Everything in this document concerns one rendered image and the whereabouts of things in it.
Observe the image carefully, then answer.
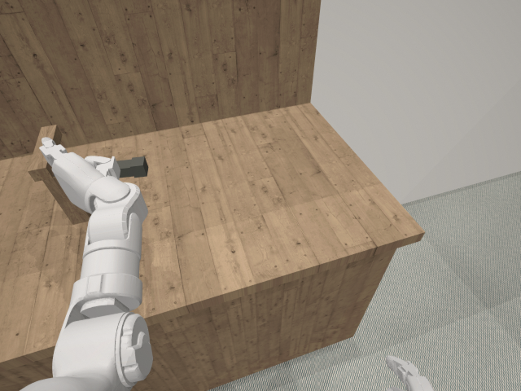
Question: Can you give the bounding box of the robot right hand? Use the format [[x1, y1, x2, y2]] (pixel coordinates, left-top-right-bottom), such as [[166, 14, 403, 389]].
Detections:
[[386, 356, 435, 391]]

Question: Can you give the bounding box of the counter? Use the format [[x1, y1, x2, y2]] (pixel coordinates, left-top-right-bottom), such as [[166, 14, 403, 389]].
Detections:
[[0, 0, 425, 391]]

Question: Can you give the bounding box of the robot left upper arm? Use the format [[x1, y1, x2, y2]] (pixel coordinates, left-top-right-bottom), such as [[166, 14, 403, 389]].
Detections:
[[20, 311, 153, 391]]

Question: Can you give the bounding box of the tap lever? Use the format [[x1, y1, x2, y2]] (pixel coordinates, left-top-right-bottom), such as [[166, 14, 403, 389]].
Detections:
[[53, 156, 148, 178]]

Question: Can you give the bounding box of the robot left hand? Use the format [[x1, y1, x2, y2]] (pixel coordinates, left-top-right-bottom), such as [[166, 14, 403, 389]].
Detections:
[[39, 137, 120, 213]]

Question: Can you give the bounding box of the left robot forearm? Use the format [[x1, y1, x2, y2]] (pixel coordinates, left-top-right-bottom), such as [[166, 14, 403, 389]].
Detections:
[[52, 176, 148, 378]]

